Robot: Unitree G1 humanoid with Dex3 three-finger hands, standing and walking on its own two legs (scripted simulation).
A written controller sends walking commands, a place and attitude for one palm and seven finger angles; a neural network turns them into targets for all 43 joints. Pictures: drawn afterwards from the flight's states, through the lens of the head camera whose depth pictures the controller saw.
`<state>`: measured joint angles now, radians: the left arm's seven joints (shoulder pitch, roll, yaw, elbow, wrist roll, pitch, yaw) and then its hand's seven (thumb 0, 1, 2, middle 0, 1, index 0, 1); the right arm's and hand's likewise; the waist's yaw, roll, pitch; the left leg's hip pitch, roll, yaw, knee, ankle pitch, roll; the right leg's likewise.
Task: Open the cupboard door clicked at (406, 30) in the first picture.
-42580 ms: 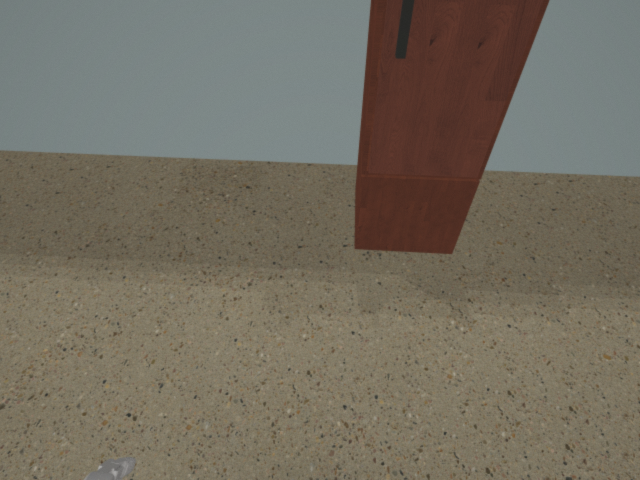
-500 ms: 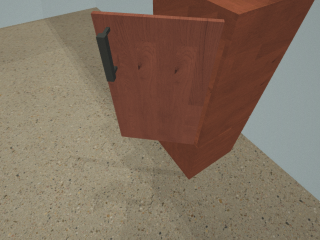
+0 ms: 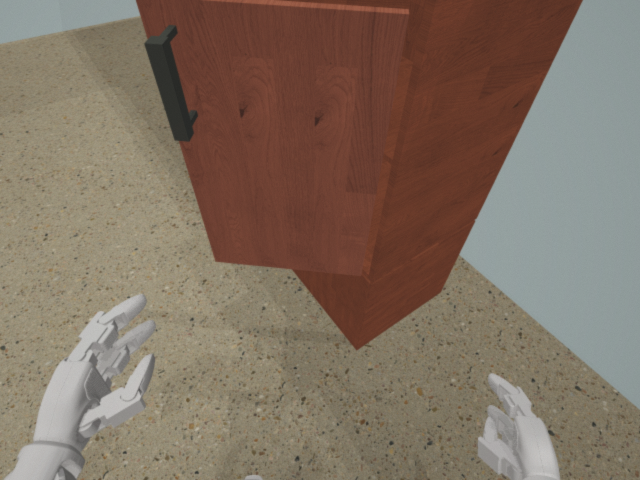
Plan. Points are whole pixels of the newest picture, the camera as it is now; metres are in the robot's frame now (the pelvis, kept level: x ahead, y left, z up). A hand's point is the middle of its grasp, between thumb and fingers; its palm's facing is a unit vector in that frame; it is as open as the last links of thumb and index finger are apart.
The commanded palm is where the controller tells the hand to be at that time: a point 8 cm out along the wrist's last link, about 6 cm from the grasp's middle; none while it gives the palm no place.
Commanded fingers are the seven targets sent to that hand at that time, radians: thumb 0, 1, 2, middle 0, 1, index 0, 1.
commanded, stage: raise the hand with hooked fingers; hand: left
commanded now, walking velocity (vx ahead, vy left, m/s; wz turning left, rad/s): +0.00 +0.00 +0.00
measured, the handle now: (177, 85) +0.61 +0.24 +0.18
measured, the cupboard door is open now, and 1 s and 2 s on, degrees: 49 49 49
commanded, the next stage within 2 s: move the hooked fingers beside the handle in 1.76 s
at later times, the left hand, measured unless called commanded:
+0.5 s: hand (82, 347) +0.24 +0.26 +0.09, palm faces -0.04 -1.00 -0.05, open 11.1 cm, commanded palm +0.20 +0.30 +0.09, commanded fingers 0.00 -0.10 0.47 -0.27 -0.94 -0.27 -0.94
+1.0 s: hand (2, 299) +0.26 +0.31 +0.15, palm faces +0.00 -1.00 -0.05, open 13.8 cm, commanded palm +0.23 +0.35 +0.16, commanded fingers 0.00 -0.50 0.30 -0.30 -1.20 -0.30 -1.20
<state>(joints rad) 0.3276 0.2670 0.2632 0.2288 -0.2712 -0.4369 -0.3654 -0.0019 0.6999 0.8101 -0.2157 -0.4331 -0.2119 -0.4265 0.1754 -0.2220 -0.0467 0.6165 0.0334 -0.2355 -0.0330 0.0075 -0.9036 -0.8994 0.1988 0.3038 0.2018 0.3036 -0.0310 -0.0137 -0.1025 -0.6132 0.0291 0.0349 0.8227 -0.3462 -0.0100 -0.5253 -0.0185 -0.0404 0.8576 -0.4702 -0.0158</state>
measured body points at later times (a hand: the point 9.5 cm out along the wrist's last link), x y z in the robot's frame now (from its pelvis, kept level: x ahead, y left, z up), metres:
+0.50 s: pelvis +0.00 +0.00 +0.00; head +0.03 -0.01 +0.45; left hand +0.24 +0.31 +0.10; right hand +0.14 -0.25 -0.08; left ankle +0.04 +0.13 -0.70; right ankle -0.02 -0.11 -0.70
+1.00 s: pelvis +0.00 +0.04 +0.02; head -0.01 +0.04 +0.47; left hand +0.25 +0.37 +0.16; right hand +0.20 -0.18 -0.03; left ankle +0.04 +0.13 -0.70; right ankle -0.02 -0.11 -0.70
